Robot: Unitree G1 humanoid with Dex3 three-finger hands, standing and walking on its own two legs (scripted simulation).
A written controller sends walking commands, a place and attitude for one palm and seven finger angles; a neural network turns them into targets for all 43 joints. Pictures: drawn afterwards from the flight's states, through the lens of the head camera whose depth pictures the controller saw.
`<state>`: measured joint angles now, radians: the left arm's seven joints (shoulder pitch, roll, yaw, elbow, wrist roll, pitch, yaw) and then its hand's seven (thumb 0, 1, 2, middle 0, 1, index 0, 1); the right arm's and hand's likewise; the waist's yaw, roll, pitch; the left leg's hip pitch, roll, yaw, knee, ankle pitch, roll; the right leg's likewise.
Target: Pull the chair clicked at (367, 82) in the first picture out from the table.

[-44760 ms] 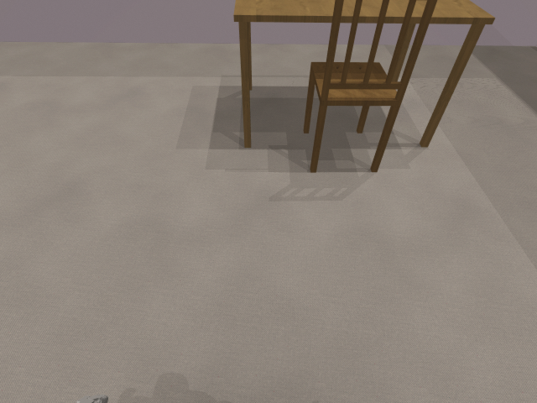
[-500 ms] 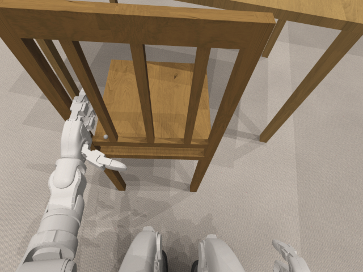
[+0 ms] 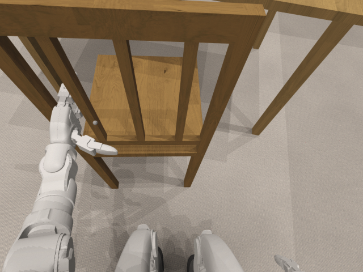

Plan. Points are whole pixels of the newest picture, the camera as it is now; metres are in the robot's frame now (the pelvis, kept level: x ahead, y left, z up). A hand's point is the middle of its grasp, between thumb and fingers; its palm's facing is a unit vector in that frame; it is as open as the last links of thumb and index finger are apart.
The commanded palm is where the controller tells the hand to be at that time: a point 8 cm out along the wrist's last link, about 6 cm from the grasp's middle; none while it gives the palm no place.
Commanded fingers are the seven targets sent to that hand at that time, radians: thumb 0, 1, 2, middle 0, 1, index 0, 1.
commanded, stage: push the fingers through the gap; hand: left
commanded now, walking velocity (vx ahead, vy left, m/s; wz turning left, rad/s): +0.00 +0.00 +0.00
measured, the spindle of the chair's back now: (134, 103) +0.46 +0.10 +0.05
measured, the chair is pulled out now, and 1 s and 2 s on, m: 0.18 0.18 0.22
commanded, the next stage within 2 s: hook a spindle and tug to test in 0.16 s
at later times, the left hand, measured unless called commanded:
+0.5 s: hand (94, 125) +0.42 +0.18 +0.02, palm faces +0.02 -1.00 -0.03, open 16.3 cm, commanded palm +0.39 +0.22 +0.02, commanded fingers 0.00 -0.50 0.30 -0.29 -0.79 -0.29 -0.79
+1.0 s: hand (96, 124) +0.42 +0.18 +0.02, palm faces +0.04 -1.00 -0.02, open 8.1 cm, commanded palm +0.39 +0.22 +0.02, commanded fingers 0.00 0.79 0.85 -0.50 -1.45 -0.50 -1.45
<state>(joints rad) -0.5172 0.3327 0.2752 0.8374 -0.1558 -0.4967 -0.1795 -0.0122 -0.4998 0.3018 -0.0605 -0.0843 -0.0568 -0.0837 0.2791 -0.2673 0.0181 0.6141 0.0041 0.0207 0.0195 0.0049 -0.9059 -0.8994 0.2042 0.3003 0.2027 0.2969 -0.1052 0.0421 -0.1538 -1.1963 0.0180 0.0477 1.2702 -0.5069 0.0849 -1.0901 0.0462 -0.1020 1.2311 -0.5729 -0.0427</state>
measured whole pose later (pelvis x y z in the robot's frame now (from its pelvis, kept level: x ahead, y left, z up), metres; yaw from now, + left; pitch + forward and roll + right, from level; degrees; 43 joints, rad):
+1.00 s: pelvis +0.00 +0.01 +0.00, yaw +0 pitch +24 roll -4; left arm -0.49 0.29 0.24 0.80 -0.16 -0.51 -0.13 0.00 0.26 0.63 -0.45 -1.36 -0.44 -1.39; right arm 0.27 -0.26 0.01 0.61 0.00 0.03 0.03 0.00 -0.91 -0.90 0.20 0.30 0.20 0.30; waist -0.10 0.04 -0.16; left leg -1.18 0.01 0.05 1.26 -0.50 0.09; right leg -1.07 0.04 -0.10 1.22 -0.56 -0.03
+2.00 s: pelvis +0.01 +0.01 +0.05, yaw +0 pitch +16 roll -3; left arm -0.26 0.24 0.11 0.59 -0.10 -0.23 0.05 0.04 0.74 0.83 -0.39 -1.28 -0.41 -1.45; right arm 0.23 -0.22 0.02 0.56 0.06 0.11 -0.06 0.01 -0.91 -0.90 0.20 0.30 0.20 0.30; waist -0.07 0.04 -0.06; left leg -0.86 0.00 0.07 1.02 -0.44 0.09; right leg -0.77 0.04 -0.06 0.98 -0.49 -0.03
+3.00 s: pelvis -0.06 -0.01 +0.10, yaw +0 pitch +2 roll -1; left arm -0.37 0.21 0.05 0.96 -0.06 -0.28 0.09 0.03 0.69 0.82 -0.37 -1.21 -0.49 -1.45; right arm 0.23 -0.24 -0.01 0.70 0.04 0.01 -0.12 0.01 -0.90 -0.90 0.21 0.30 0.20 0.30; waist -0.05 0.02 0.12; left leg -0.50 0.00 0.09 0.63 -0.18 0.07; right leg -0.44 0.04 -0.05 0.63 -0.23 -0.04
